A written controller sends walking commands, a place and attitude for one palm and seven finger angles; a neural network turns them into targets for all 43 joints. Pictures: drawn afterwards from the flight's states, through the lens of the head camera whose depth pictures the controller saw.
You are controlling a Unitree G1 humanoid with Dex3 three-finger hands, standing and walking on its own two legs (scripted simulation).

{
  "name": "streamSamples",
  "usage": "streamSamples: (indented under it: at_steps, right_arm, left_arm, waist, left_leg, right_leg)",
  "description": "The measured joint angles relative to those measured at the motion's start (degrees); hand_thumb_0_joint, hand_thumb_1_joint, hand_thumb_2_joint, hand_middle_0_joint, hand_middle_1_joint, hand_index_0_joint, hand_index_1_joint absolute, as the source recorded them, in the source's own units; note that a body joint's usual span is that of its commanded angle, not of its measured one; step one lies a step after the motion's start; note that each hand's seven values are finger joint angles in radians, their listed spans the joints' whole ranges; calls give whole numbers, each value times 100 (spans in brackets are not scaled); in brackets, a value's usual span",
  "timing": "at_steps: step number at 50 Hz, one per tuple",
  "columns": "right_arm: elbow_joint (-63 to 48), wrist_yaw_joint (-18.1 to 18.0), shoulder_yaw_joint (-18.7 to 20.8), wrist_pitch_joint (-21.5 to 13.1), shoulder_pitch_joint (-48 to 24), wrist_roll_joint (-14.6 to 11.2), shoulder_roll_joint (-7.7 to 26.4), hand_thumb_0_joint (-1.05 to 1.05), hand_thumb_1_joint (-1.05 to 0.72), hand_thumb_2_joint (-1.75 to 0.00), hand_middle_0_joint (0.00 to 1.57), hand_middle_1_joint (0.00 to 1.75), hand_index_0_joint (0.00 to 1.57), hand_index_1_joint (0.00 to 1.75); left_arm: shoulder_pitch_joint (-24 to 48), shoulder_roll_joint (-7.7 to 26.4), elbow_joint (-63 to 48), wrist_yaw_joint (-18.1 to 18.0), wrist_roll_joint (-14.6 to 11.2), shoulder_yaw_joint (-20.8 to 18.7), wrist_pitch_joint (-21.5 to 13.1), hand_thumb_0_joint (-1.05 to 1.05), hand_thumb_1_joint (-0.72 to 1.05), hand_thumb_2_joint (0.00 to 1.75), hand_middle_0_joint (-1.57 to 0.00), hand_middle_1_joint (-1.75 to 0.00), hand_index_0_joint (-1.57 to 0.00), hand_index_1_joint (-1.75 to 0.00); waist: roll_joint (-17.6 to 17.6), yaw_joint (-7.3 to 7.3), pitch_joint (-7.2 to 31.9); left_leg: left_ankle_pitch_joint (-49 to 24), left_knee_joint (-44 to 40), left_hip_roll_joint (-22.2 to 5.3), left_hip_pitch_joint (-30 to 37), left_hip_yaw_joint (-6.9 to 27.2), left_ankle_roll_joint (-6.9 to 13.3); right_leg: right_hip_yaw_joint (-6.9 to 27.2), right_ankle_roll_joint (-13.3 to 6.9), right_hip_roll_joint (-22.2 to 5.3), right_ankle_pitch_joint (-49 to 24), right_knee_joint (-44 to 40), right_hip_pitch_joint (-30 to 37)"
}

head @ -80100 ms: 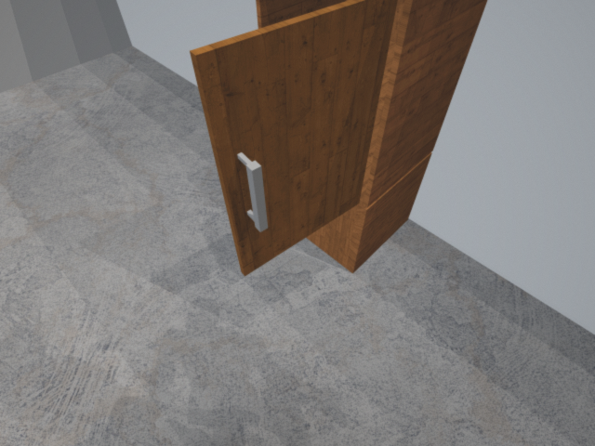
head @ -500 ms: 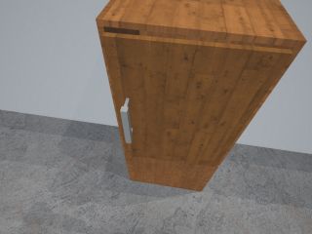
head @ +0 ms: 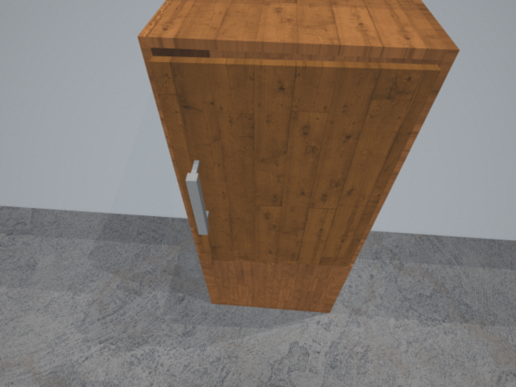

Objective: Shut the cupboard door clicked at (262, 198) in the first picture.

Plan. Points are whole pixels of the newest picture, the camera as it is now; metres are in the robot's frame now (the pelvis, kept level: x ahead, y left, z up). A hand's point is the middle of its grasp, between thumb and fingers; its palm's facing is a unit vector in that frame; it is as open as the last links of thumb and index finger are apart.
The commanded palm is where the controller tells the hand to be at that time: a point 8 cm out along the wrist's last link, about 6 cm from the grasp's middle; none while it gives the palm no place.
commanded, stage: come to a stop and stand still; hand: left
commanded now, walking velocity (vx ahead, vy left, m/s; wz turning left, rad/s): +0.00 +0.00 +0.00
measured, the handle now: (200, 199) +0.48 +0.14 -0.03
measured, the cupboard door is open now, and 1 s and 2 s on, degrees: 2 2 2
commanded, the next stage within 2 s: look again from close up in 0.38 s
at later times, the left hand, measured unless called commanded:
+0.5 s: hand out of the picture +0.01 +0.20 -0.17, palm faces +0.00 -0.98 -0.22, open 7.4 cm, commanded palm none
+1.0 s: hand out of the picture +0.04 +0.20 -0.16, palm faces -0.01 -0.97 -0.23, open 7.4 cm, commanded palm none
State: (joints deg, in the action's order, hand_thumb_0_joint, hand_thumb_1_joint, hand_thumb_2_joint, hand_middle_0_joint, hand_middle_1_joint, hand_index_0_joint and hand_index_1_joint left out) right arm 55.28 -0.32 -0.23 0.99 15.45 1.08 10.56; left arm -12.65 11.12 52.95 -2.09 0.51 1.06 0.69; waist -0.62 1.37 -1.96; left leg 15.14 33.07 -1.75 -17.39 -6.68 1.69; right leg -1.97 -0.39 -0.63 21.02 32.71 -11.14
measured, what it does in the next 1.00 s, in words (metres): stands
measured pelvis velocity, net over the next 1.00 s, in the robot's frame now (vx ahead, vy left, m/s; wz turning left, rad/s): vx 0.01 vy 0.00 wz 0.00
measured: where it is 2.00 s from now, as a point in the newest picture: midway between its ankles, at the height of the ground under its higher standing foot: outside the picture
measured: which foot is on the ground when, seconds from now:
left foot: down 0.00-1.00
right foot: down 0.00-1.00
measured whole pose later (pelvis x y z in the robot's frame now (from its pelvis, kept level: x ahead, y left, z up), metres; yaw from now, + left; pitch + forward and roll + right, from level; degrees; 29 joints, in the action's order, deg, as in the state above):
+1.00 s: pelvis +0.01 +0.00 +0.01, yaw +0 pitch -1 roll +0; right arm 63.8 -1.0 -0.9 -1.2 10.8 0.4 12.1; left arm -13.0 13.1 62.8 -1.2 0.7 1.0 -0.5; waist 1.1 -0.6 -1.6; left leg 11.5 23.9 -0.6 -12.0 -7.0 1.8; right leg -1.8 0.2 -1.2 17.3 23.8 -5.9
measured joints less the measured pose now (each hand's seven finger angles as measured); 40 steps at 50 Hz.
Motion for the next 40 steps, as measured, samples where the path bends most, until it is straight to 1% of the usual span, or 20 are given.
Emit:
streamSamples:
  at_steps: [11, 26, 31, 40]
  right_arm:
    - [347, -23, -72, -124, 86, -30, -24, 0, -91, -89, 20, 30, 21, 30]
    - [633, -69, -52, -207, -322, -72, 65, 0, -91, -89, 20, 30, 20, 30]
    - [675, -72, -49, -220, -445, -74, 99, 0, -91, -89, 20, 30, 20, 30]
    - [748, -70, -56, -226, -522, -68, 142, 0, -91, -89, 20, 30, 20, 30]
  left_arm:
    - [-156, -2, 379, 32, -2, 18, -14, 0, 90, 90, -20, -30, -20, -30]
    - [-327, 48, 914, 48, 14, 20, -55, 1, 91, 90, -20, -30, -20, -30]
    - [-273, 75, 975, 58, 21, 22, -77, 1, 91, 90, -20, -30, -20, -30]
    - [-124, 139, 989, 76, 22, 11, -103, 0, 91, 90, -20, -30, -20, -30]
  waist:
    - [62, -75, -11]
    - [152, -215, 6]
    - [165, -235, 28]
    - [170, -231, 50]
  left_leg:
    - [-209, -405, 87, 137, -54, 62]
    - [-258, -645, 118, 387, -69, 60]
    - [-282, -715, 122, 439, -64, 52]
    - [-331, -827, 130, 504, -46, 36]
  right_leg:
    - [42, 71, -65, -201, -347, 98]
    - [55, 90, -79, -273, -616, 354]
    - [49, 87, -77, -299, -690, 411]
    - [30, 77, -75, -336, -795, 478]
